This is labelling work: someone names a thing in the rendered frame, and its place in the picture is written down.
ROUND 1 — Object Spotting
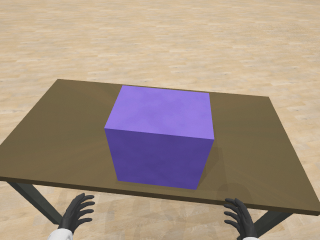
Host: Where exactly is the right robot hand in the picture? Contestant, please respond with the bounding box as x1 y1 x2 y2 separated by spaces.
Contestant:
223 198 258 240

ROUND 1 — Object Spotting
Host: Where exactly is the table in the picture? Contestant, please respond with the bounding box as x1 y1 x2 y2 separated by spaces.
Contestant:
0 79 320 240

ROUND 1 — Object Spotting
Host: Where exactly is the carton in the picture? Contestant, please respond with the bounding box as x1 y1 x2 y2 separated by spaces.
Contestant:
104 85 215 190

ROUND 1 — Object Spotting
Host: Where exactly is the left robot hand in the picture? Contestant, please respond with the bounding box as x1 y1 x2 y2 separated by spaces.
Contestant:
57 193 95 235

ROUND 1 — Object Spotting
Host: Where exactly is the robot left forearm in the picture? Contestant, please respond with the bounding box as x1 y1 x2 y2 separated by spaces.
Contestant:
47 228 73 240

